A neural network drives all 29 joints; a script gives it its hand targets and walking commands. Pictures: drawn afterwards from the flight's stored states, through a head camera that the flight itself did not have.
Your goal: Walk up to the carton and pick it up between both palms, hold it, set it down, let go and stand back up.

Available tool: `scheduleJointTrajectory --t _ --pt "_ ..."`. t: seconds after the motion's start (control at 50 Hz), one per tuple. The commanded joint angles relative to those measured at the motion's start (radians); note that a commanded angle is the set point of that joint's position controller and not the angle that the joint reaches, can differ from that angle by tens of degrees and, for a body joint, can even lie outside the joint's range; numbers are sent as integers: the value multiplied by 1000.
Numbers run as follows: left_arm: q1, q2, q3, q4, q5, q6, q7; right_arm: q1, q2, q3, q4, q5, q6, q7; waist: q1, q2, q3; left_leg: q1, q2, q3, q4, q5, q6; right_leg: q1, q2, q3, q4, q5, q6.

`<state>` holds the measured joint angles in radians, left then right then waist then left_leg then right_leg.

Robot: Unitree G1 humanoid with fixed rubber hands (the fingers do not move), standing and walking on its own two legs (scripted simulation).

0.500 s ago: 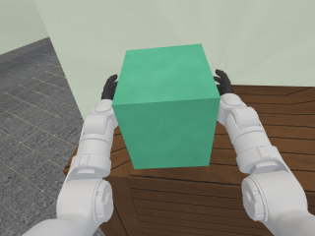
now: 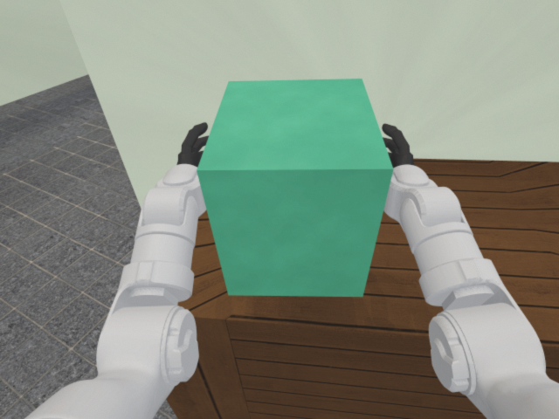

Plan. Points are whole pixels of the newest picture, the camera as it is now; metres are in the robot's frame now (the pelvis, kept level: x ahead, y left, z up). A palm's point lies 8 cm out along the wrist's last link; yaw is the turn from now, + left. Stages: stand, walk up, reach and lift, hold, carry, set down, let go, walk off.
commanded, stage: reach and lift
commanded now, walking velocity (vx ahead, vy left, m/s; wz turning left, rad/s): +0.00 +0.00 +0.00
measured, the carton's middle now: (294, 187) +0.41 +0.02 +0.17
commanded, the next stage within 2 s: hold in 0.44 s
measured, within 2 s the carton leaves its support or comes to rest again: neither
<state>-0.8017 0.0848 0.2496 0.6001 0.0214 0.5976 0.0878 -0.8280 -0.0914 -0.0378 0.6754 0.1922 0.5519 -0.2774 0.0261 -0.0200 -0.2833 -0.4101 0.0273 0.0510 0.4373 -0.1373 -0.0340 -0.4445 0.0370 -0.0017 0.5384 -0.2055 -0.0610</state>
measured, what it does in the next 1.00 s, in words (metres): stands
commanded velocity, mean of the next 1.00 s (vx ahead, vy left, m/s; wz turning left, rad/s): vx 0.00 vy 0.00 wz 0.00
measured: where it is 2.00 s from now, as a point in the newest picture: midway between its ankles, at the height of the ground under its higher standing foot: outside the picture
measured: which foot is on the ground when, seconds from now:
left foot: down 0.00-1.00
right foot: down 0.00-1.00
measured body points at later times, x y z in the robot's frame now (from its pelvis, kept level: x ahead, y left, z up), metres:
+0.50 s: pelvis +0.00 +0.00 +0.00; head -0.07 +0.00 +0.45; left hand +0.39 +0.17 +0.22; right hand +0.40 -0.13 +0.21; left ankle +0.05 +0.15 -0.73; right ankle +0.04 -0.07 -0.73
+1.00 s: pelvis +0.00 +0.00 +0.00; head -0.09 +0.00 +0.44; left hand +0.38 +0.16 +0.24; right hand +0.39 -0.14 +0.23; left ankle +0.05 +0.15 -0.73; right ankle +0.04 -0.07 -0.73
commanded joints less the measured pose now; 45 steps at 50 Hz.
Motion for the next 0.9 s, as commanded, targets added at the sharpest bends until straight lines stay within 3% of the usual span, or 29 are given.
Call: scheduleJointTrajectory --t 0.0,0.04,0.06,0.12,0.16,0.18,0.22,0.28,0.34,0.36,0.4,0.44,0.46,0.5,0.52,0.56,0.58,0.64,0.72,0.8,0.88 --pt "-1175 -670 -423 -352 -223 -76 -143 -1203 913 333 -452 194 -75 139 -73 -21 -481 131 -96 -116 -41 -36 71 508 -66 88 -185 204 141" --pt "-1141 -659 -392 -275 -208 -63 -149 -1215 896 313 -425 185 -67 141 -71 -31 -445 125 -97 -118 -37 -58 76 486 -71 94 -192 160 143" --pt "-1152 -668 -402 -307 -209 -65 -146 -1210 907 313 -426 193 -73 144 -70 -6 -449 137 -97 -118 -40 -36 71 479 -69 95 -190 164 142" --pt "-1141 -677 -422 -325 -222 -57 -144 -1233 900 328 -471 204 -73 141 -68 -15 -496 161 -95 -118 -31 -2 65 504 -67 94 -186 231 144" --pt "-1149 -692 -451 -406 -238 -65 -134 -1218 915 355 -516 215 -69 136 -79 -23 -553 168 -95 -126 -31 28 60 537 -65 91 -177 309 147" --pt "-1132 -702 -464 -405 -239 -54 -132 -1212 897 368 -523 224 -67 131 -76 2 -542 180 -96 -121 -35 45 56 538 -60 78 -174 350 149" --pt "-1163 -703 -476 -480 -241 -52 -130 -1198 904 373 -530 245 -60 127 -87 15 -547 195 -97 -125 -33 55 47 542 -52 78 -174 361 149" --pt "-1121 -697 -470 -487 -234 -38 -124 -1184 908 392 -555 262 -40 126 -76 1 -571 187 -99 -124 -33 63 51 554 -50 74 -169 380 155" --pt "-1085 -701 -468 -444 -227 -10 -130 -1179 876 371 -543 259 -23 128 -90 5 -520 191 -98 -124 -39 41 51 521 -46 77 -180 323 151" --pt "-1098 -706 -479 -486 -230 -6 -128 -1154 866 363 -518 256 -14 129 -104 18 -520 206 -94 -125 -44 54 45 512 -39 68 -182 332 147" --pt "-1093 -686 -448 -455 -209 7 -131 -1129 863 349 -465 257 3 128 -99 15 -462 186 -96 -120 -48 -1 51 502 -44 66 -192 291 144" --pt "-1101 -703 -473 -477 -221 13 -125 -1164 867 355 -512 266 -2 133 -104 9 -500 200 -91 -121 -50 19 45 505 -37 70 -189 301 140" --pt "-1101 -706 -475 -467 -217 17 -122 -1187 863 355 -525 281 -3 132 -100 35 -498 185 -94 -123 -41 13 44 511 -42 73 -190 303 142" --pt "-1106 -718 -488 -479 -233 21 -115 -1231 882 375 -584 294 -3 133 -87 4 -521 186 -96 -123 -39 19 48 502 -38 68 -185 309 148" --pt "-1097 -733 -504 -496 -244 25 -114 -1219 869 372 -589 294 0 132 -99 14 -536 201 -93 -126 -37 39 43 495 -30 70 -186 316 141" --pt "-1117 -728 -487 -474 -240 28 -108 -1215 873 362 -547 297 14 139 -88 18 -495 187 -94 -124 -41 6 44 465 -32 69 -194 257 140" --pt "-1118 -727 -496 -540 -243 31 -105 -1203 880 369 -569 302 16 139 -87 23 -531 207 -94 -124 -33 44 43 482 -34 77 -188 293 142" --pt "-1091 -725 -454 -432 -220 49 -109 -1214 867 345 -523 295 30 139 -82 0 -453 181 -93 -121 -47 -25 53 444 -34 69 -205 221 143" --pt "-1114 -721 -459 -466 -222 54 -108 -1211 881 354 -503 302 38 141 -74 3 -461 186 -91 -120 -51 -20 53 448 -33 75 -205 224 145" --pt "-1122 -732 -463 -441 -222 66 -110 -1248 860 333 -527 304 43 138 -90 14 -422 172 -91 -121 -52 -45 53 439 -33 72 -210 203 139" --pt "-1122 -734 -476 -474 -235 64 -99 -1260 884 358 -552 315 47 145 -73 5 -477 161 -89 -123 -44 -33 57 456 -32 74 -202 224 138"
